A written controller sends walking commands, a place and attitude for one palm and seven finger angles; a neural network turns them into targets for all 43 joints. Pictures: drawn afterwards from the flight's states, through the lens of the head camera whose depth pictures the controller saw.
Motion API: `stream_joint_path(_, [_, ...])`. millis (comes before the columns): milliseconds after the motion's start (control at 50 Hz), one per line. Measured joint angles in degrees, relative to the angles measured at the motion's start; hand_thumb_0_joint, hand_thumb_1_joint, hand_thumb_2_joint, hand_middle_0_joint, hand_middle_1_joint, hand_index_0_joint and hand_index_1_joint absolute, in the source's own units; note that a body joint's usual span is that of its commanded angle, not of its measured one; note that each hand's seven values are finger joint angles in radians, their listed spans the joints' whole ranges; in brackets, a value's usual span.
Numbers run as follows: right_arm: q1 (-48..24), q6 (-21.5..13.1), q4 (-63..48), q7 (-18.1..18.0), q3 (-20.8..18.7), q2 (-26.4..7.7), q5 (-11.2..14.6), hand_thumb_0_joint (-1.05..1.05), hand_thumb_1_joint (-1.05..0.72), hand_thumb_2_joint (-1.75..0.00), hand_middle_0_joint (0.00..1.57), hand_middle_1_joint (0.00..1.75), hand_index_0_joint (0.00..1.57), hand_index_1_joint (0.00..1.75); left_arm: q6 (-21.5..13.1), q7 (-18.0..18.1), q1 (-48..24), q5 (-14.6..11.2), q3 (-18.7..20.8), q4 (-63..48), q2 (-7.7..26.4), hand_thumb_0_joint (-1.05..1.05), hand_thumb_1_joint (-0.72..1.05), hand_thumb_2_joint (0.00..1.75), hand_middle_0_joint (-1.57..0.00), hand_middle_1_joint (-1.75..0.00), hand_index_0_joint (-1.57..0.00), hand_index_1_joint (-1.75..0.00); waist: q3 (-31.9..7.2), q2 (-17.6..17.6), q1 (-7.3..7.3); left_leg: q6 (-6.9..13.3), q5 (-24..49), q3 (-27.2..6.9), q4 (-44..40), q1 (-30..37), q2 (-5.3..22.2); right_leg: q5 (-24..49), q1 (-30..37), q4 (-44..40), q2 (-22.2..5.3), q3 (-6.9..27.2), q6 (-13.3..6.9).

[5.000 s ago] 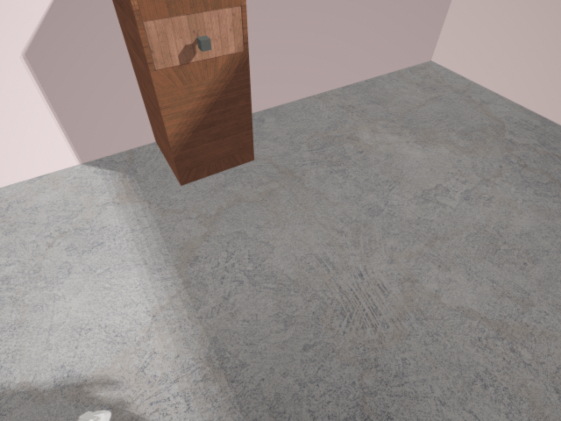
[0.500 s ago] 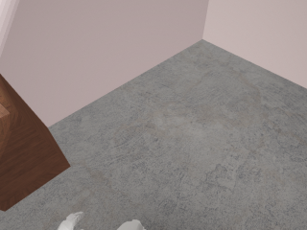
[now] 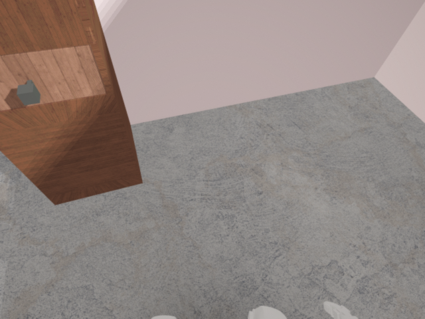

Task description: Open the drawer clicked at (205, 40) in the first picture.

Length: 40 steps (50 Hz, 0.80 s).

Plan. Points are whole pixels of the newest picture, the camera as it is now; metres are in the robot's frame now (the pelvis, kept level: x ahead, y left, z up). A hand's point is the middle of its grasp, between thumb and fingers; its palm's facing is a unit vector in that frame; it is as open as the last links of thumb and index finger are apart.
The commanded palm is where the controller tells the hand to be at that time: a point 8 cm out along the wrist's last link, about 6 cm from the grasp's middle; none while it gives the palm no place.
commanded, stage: turn to face it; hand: left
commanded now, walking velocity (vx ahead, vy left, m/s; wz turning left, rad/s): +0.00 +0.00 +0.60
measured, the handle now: (29, 89) +0.66 +0.59 -0.05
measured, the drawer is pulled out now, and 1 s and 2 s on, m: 0.00 0.00 0.00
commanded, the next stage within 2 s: take the last steps up to it in 0.50 s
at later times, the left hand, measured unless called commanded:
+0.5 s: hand out of the picture +0.01 +0.17 -0.14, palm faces +0.28 -0.92 -0.27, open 7.4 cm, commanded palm none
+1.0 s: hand out of the picture -0.01 +0.21 -0.15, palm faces +0.38 -0.90 -0.22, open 7.4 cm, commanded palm none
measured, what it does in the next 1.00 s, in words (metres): steps on the spot, turning left: right foot, then left foot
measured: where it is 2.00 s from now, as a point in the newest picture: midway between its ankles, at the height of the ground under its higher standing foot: (167, 298)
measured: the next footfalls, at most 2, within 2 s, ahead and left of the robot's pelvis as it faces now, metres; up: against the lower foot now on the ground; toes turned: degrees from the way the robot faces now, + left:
right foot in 0.22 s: +0.07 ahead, -0.14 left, +0.00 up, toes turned +4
left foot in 0.62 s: -0.03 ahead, +0.10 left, +0.00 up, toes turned +23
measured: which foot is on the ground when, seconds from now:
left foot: down 0.00-0.24, up 0.26-0.60, down 0.62-1.00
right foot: up 0.00-0.20, down 0.22-0.62, up 0.64-1.00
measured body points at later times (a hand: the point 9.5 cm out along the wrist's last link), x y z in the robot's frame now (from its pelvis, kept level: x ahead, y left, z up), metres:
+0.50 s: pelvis -0.01 -0.04 +0.01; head +0.03 -0.05 +0.46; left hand +0.00 +0.22 -0.12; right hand +0.14 -0.27 -0.14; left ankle -0.06 +0.10 -0.67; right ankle +0.03 -0.14 -0.73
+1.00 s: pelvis +0.01 +0.00 +0.01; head +0.02 +0.00 +0.46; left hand -0.03 +0.25 -0.13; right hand +0.09 -0.22 -0.15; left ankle -0.06 +0.08 -0.73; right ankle +0.09 -0.10 -0.70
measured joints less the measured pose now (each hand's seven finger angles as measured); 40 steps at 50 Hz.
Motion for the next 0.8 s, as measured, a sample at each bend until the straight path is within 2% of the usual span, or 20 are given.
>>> stream_joint_path(40, [0.38,0.19,0.31,-0.12,0.16,0.13,-0.08,0.0,-0.9,-0.9,0.2,0.3,0.2,0.3,-0.42,-0.26,-0.72,-0.09,0.08,-0.67,0.08,0.01,0.91,0.9,-0.2,-0.3,-0.19,-0.3,-0.03,0.58,-0.06,-0.02,1.5,-1.36,-1.99,0.57,-0.35,1.71,-0.68,-0.85,0.9,1.22,0.27])
stream_joint_path(120, [1.14,0.72,0.84,-0.03,0.09,0.03,-0.2,0.0,-0.9,-0.9,0.2,0.3,0.21,0.3,-0.98,-0.34,-2.19,-0.28,-0.31,-2.31,-0.63,0.01,0.91,0.9,-0.19,-0.3,-0.19,-0.3,-0.34,2.0,-0.67,-0.32,3.04,-4.0,-3.74,0.79,-1.13,2.65,0.91,-7.93,2.6,2.46,0.36])
stream_joint_path(180, [1.72,1.28,1.06,0.06,-0.25,-0.22,-0.28,0.0,-0.9,-0.9,0.2,0.3,0.21,0.3,-1.6,-0.27,-3.03,-0.48,-0.87,-3.4,-1.56,0.01,0.91,0.9,-0.19,-0.3,-0.19,-0.3,-0.75,3.13,-1.39,-1.08,3.09,-6.0,-2.96,0.03,-1.81,3.97,4.29,-16.08,4.14,2.45,-0.05])
stream_joint_path(220, [2.34,1.63,1.09,0.11,-0.58,-0.46,-0.08,0.0,-0.9,-0.9,0.2,0.3,0.21,0.3,-2.48,-0.28,-2.95,-0.51,-1.36,-4.3,-2.06,0.01,0.91,0.9,-0.19,-0.3,-0.19,-0.3,-1.38,3.61,-1.58,-1.87,2.26,-7.2,-0.83,-1.22,-2.51,9.06,8.28,-25.09,4.94,1.88,-0.46])
stream_joint_path(240, [2.55,1.75,1.12,0.15,-0.84,-0.81,0.15,0.0,-0.9,-0.9,0.2,0.3,0.21,0.3,-3.13,-0.15,-2.9,-0.22,-1.57,-4.55,-2.54,0.01,0.91,0.9,-0.2,-0.3,-0.19,-0.3,-1.52,4.23,-1.56,-1.8,1.32,-7.48,1.59,-2.39,-2.59,12.76,8.97,-27.0,5.09,1.19,-2.48])
stream_joint_path(280, [2.87,2.28,1.47,0.06,-1.56,-1.61,0.18,0.0,-0.9,-0.9,0.2,0.3,0.21,0.3,-3.68,-0.03,-2.81,0.15,-2.42,-4.72,-3.86,0.01,0.91,0.9,-0.2,-0.3,-0.2,-0.3,-1.45,5.65,-1.93,-1.75,-6.53,-7.31,12.07,-6.01,-3.15,11.41,9.16,-25.34,4.63,-0.78,-5.15])
stream_joint_path(340, [3.16,3.03,2.46,0.42,-2.04,-2.2,-0.03,0.0,-0.91,-0.9,0.2,0.3,0.2,0.3,-3.61,0.29,-1.66,0.35,-3.02,-4.47,-5.39,0.01,0.91,0.9,-0.2,-0.3,-0.2,-0.3,-1.83,5.75,-1.7,-2.11,-7.47,-4.8,27.53,-10.37,-3.0,10.3,11.02,-27.02,3.44,-2.31,-5.94])
stream_joint_path(380, [3.29,3.06,2.84,0.67,-2.01,-2.15,-0.05,0.0,-0.91,-0.9,0.2,0.3,0.2,0.3,-3.46,0.47,-1.04,0.53,-3.23,-3.84,-5.9,0.01,0.91,0.9,-0.2,-0.3,-0.2,-0.3,-1.84,5.23,-1.85,-2.78,-5.99,-3.19,30.97,-11.05,-1.98,11.14,12.25,-28.81,2.65,-3.23,-5.73])
stream_joint_path(460, [3.19,3.23,3.6,0.77,-1.51,-1.4,0.18,0.0,-0.91,-0.9,0.19,0.3,0.2,0.3,-3.6,0.43,-0.06,0.78,-3.52,-2.56,-6.1,0.01,0.91,0.9,-0.2,-0.3,-0.2,-0.3,-1.49,3.52,-1.5,-3.59,-6.62,-1.19,25.07,-8.38,-0.36,12.18,13.51,-30.87,1.13,-4.96,-5.57])
stream_joint_path(560, [1.81,2.85,4.29,0.51,-0.6,-0.32,0.59,0.0,-0.91,-0.9,0.19,0.3,0.2,0.3,-3.57,0.26,1.27,1.02,-3.14,-0.65,-5.18,0.01,0.91,0.9,-0.2,-0.3,-0.2,-0.3,-0.89,1.81,-0.05,-3.17,-7.94,0.58,12.57,-3.0,0.2,12.24,12.77,-30.23,-0.1,-6.73,-4.65])
stream_joint_path(620, [1.56,1.57,3.99,0.36,0.09,0.12,0.61,0.0,-0.91,-0.9,0.19,0.3,0.2,0.3,-3.06,0.33,2.45,0.58,-2.44,0.8,-4.1,0.01,0.91,0.9,-0.2,-0.3,-0.2,-0.3,-1.26,1.34,0.26,-2.29,-0.5,1.85,-0.47,2.54,0.39,10.89,11.33,-27.11,-0.68,-7.98,-3.38])
stream_joint_path(640, [1.34,1.01,4.09,0.25,0.18,0.6,0.41,0.0,-0.91,-0.9,0.19,0.3,0.2,0.3,-2.67,0.32,2.6,0.28,-2.06,1.39,-3.46,0.01,0.91,0.9,-0.2,-0.3,-0.2,-0.3,-1.18,0.44,0.35,-1.37,0.8,2.07,-1.21,2.66,-0.13,9.86,10.3,-24.83,-1.35,-7.49,-2.95])
stream_joint_path(660, [1.15,0.74,4.13,0.22,0.46,1.17,0.21,0.0,-0.91,-0.9,0.19,0.3,0.2,0.3,-2.1,0.39,2.7,0.16,-1.72,2.01,-2.83,0.01,0.91,0.9,-0.2,-0.3,-0.2,-0.3,-0.97,-0.52,0.8,-0.26,0.18,2.44,-0.23,2.44,-0.62,5.7,9.0,-21.46,-1.39,-5.74,-2.64])
stream_joint_path(700, [1.53,0.13,4.15,-0.14,1.02,2.04,-0.16,0.0,-0.91,-0.9,0.2,0.3,0.2,0.3,-0.85,0.45,2.93,0.3,-1.28,3.53,-2.21,0.01,0.91,0.9,-0.2,-0.3,-0.2,-0.3,-1.39,-0.84,1.04,1.25,-1.05,2.59,-0.21,2.84,-0.68,0.08,5.92,-12.66,0.11,-2.39,-2.45])
stream_joint_path(740, [2.68,-0.46,4.3,-0.69,1.41,2.69,-0.25,0.0,-0.91,-0.9,0.2,0.3,0.2,0.3,-0.47,-0.14,2.88,0.47,-1.02,4.77,-2.0,0.01,0.91,0.9,-0.2,-0.3,-0.2,-0.3,-2.16,-0.29,0.77,1.77,-0.35,2.02,-2.58,3.99,-0.7,1.09,3.3,-5.22,1.36,-0.67,-2.59])
stream_joint_path(800, [4.89,-1.43,5.19,-1.09,1.86,3.47,-0.13,0.0,-0.91,-0.9,0.2,0.3,0.2,0.3,-1.33,-1.0,2.92,0.64,-1.06,5.38,-2.07,0.01,0.91,0.9,-0.2,-0.3,-0.19,-0.3,-3.2,0.39,0.51,2.02,2.09,1.35,-7.44,6.35,-1.23,5.12,1.32,-1.12,1.88,0.25,-2.45])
